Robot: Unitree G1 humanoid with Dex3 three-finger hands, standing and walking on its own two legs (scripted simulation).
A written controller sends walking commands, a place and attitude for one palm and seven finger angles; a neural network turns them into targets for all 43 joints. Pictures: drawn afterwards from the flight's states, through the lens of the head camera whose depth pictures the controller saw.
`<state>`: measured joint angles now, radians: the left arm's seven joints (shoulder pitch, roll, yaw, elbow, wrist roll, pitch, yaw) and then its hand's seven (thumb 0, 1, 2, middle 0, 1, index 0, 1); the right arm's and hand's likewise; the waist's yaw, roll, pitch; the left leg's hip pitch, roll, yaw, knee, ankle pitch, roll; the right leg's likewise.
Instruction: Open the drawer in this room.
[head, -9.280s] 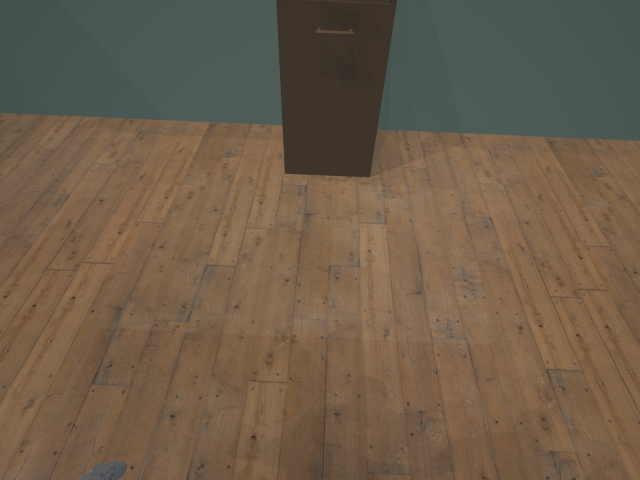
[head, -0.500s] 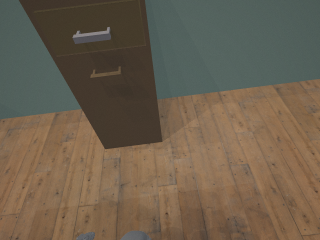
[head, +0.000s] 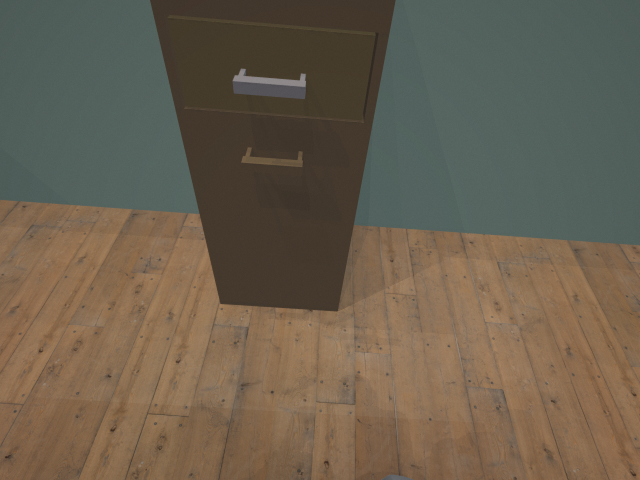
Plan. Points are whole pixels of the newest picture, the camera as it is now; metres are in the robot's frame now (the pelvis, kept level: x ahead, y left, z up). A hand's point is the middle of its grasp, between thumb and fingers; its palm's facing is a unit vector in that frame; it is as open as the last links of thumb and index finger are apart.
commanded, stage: take the last steps up to it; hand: left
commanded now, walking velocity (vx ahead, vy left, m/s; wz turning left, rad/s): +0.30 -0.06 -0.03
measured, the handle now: (271, 81) +0.79 +0.16 +0.11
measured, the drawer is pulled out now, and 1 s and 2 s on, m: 0.00 0.00 0.00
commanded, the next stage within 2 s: come to a stop and stand still in 0.56 s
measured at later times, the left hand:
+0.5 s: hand (245, 441) +0.21 +0.12 -0.17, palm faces +0.03 -0.98 -0.22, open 7.2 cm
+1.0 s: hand (240, 397) +0.28 +0.15 -0.18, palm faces +0.05 -0.98 -0.21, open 7.4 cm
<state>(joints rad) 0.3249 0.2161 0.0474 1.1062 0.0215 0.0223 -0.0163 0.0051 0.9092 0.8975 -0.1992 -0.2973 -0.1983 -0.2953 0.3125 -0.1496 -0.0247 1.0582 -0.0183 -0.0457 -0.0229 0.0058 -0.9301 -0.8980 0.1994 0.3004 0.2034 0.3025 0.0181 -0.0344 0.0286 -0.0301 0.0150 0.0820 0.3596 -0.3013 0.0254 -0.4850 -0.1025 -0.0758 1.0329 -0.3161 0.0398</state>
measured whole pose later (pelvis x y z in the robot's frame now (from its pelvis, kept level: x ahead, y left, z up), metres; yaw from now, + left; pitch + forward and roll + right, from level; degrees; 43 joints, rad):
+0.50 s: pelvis +0.16 -0.06 +0.00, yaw +0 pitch -1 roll -1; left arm 0.22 0.17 0.05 1.07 0.02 -0.06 0.02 -0.01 0.94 0.90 -0.20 -0.30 -0.20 -0.30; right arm 0.27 -0.17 -0.06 1.07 -0.02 -0.01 0.00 0.01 -0.92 -0.90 0.19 0.30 0.20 0.30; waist -0.03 0.02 0.03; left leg -0.49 0.12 0.07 0.99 -0.29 -0.01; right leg -0.21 -0.01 -0.17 0.42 -0.21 -0.05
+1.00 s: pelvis +0.25 -0.05 +0.00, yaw -1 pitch -1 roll -1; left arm 0.21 0.20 0.06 1.05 0.01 0.06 0.03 0.00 0.91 0.90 -0.20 -0.30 -0.20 -0.30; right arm 0.14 -0.15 -0.05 1.05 -0.02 0.02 -0.05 0.00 -0.93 -0.90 0.20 0.30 0.20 0.30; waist 0.01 -0.03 0.10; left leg -0.22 0.06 0.14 0.45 -0.22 0.02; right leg -0.43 -0.05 -0.01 0.97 -0.44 0.04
